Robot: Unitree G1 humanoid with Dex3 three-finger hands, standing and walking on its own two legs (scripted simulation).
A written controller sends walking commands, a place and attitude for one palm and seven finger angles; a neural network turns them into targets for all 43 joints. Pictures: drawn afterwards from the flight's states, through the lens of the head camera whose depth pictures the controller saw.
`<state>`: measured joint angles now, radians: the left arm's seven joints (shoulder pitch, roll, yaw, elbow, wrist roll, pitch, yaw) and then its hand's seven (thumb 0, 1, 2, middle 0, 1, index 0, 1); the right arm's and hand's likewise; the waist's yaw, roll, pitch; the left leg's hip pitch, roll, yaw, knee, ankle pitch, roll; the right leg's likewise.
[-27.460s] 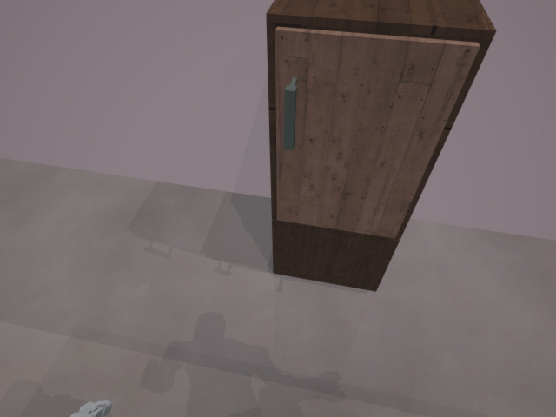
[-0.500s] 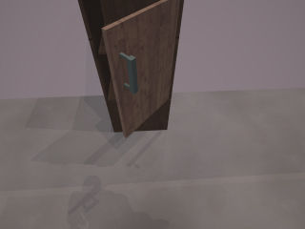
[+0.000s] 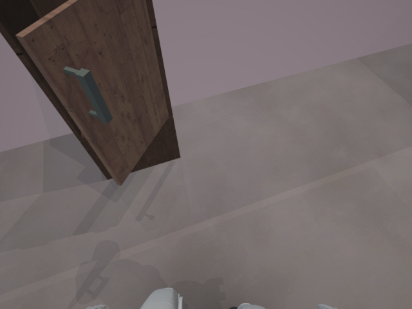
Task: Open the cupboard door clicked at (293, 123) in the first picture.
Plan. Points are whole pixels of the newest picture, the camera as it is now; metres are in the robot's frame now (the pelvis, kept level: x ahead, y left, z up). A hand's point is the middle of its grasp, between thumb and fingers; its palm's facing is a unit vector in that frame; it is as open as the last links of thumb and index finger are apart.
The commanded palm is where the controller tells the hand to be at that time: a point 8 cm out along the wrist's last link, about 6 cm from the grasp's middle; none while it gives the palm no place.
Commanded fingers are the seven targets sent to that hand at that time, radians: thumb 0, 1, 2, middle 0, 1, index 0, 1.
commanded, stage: walk to a spot facing it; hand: left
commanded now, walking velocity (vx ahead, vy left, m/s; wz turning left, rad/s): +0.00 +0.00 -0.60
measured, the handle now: (89, 96) +0.55 +0.32 +0.05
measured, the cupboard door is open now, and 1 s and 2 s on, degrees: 46 46 46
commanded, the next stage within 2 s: none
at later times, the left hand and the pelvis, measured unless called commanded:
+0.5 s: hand (140, 287) +0.17 +0.17 -0.16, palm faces -0.28 -0.92 -0.28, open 7.4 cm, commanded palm none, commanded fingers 0.00 0.90 0.90 -0.20 -0.30 -0.20 -0.30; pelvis +0.01 -0.01 -0.01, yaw -18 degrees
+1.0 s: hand (213, 230) +0.30 +0.01 -0.15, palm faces -0.63 -0.75 -0.19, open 7.4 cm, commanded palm none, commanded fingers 0.00 0.90 0.90 -0.20 -0.30 -0.20 -0.30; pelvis +0.07 -0.06 +0.00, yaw -37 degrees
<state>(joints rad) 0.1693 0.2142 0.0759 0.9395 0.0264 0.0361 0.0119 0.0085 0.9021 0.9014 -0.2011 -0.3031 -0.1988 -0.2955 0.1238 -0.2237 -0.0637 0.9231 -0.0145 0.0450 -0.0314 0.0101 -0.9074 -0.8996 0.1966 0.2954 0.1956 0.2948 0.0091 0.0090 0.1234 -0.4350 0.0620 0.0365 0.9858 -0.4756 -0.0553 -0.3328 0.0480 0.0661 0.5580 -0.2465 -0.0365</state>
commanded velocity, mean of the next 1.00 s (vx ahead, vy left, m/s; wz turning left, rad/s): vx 0.13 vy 0.00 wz -0.60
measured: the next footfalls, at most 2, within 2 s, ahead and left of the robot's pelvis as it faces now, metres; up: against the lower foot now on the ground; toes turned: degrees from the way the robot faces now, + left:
left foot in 0.14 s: +0.05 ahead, +0.14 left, +0.00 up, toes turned -4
right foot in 0.44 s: +0.02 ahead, -0.14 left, +0.00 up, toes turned -19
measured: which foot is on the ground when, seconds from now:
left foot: up 0.00-0.12, down 0.14-0.42, up 0.44-0.68, down 0.70-1.00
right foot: down 0.00-0.14, up 0.16-0.42, down 0.44-0.70, up 0.72-1.00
